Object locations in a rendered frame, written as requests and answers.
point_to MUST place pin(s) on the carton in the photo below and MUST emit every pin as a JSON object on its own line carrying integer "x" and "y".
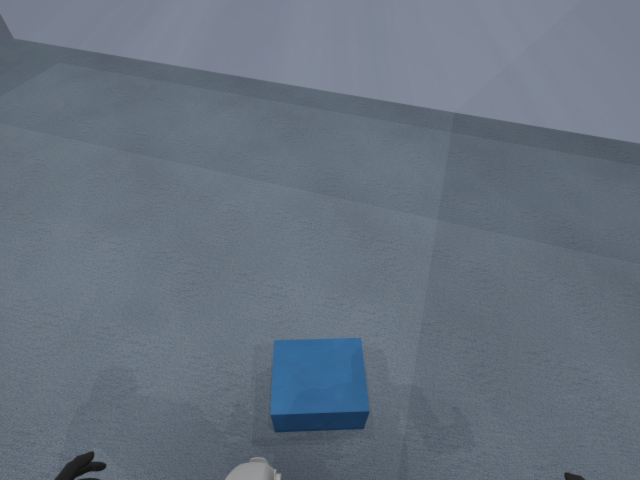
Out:
{"x": 319, "y": 385}

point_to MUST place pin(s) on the robot left shin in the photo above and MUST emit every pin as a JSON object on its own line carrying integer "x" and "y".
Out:
{"x": 258, "y": 459}

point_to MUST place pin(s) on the robot left hand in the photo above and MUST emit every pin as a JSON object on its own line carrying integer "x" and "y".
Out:
{"x": 79, "y": 466}

